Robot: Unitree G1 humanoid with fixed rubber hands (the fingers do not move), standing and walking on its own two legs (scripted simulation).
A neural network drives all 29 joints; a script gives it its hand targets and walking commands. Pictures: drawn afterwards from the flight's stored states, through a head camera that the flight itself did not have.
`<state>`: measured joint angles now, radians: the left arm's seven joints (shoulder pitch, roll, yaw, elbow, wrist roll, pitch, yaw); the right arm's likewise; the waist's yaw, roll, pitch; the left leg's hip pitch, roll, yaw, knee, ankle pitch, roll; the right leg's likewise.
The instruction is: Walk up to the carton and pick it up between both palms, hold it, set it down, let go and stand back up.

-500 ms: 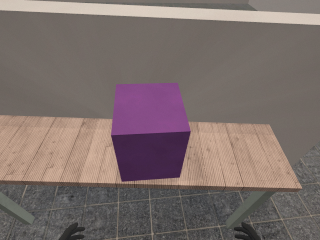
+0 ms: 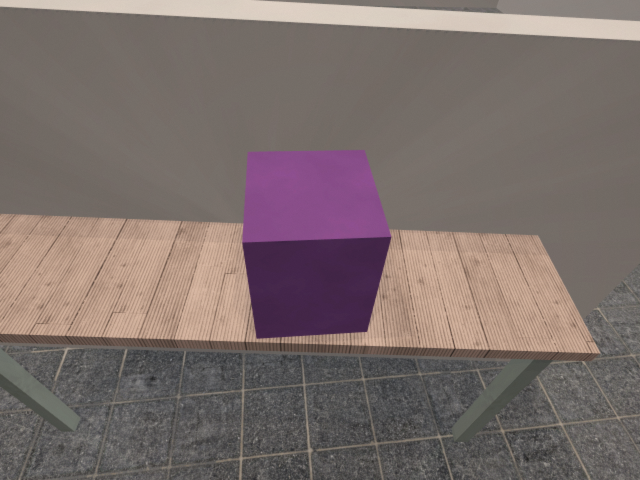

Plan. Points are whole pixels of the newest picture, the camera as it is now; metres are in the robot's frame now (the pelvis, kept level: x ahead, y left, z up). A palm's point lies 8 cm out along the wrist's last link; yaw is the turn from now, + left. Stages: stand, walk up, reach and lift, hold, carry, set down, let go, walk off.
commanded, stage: stand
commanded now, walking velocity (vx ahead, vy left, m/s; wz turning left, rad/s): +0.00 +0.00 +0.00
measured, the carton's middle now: (309, 245) +0.49 +0.01 -0.02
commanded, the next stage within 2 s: none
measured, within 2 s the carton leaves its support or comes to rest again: neither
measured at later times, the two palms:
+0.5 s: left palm out of the picture -0.01 +0.25 -0.13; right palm out of the picture +0.01 -0.25 -0.13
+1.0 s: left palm out of the picture +0.04 +0.23 -0.13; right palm out of the picture +0.03 -0.25 -0.13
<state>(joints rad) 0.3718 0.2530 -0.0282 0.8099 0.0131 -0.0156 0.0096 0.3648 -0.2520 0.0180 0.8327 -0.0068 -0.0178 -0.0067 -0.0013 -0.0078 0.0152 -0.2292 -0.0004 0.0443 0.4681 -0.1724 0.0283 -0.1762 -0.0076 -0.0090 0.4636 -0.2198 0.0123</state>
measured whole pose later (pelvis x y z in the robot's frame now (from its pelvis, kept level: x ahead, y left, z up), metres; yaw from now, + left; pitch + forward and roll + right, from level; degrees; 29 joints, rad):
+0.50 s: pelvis -0.01 +0.00 +0.00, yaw +0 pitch -3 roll +0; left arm 0.43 0.24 -0.01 0.87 0.01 -0.01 0.02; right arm 0.39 -0.24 0.00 0.87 -0.01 0.00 -0.01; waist 0.00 0.00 0.01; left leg -0.27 -0.01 0.04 0.48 -0.16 0.03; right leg -0.23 -0.01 0.01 0.50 -0.22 0.01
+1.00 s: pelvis +0.02 -0.01 +0.00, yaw +0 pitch -2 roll +0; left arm 0.36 0.22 -0.02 0.90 0.00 -0.01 0.03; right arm 0.36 -0.22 0.00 0.92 -0.01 0.00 -0.03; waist 0.00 0.00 0.02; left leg -0.23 0.00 0.03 0.46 -0.19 0.01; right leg -0.19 0.00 0.01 0.47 -0.25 0.00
